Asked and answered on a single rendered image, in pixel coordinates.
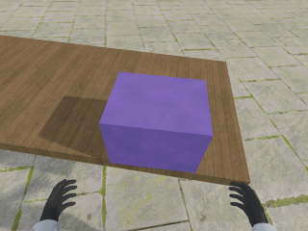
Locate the table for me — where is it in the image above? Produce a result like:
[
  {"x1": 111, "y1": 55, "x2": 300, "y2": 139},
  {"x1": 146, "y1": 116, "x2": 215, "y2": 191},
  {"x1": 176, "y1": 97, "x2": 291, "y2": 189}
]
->
[{"x1": 0, "y1": 35, "x2": 251, "y2": 188}]

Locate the carton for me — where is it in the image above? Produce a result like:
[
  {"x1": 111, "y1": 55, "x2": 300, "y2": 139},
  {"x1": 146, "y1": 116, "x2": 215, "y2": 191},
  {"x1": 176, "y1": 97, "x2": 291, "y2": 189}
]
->
[{"x1": 99, "y1": 71, "x2": 214, "y2": 173}]

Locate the left robot forearm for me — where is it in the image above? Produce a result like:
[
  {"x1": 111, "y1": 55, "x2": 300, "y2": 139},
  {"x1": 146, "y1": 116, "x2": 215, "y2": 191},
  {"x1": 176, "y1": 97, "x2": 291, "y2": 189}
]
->
[{"x1": 31, "y1": 219, "x2": 60, "y2": 231}]

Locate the robot left hand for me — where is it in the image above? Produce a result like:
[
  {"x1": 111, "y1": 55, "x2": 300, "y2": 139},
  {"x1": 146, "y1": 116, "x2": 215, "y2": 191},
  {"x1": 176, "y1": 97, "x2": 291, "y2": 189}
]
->
[{"x1": 39, "y1": 179, "x2": 78, "y2": 222}]

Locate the robot right hand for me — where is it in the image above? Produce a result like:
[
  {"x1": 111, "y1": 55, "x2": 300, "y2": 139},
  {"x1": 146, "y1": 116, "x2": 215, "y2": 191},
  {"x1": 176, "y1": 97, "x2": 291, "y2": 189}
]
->
[{"x1": 228, "y1": 181, "x2": 269, "y2": 227}]

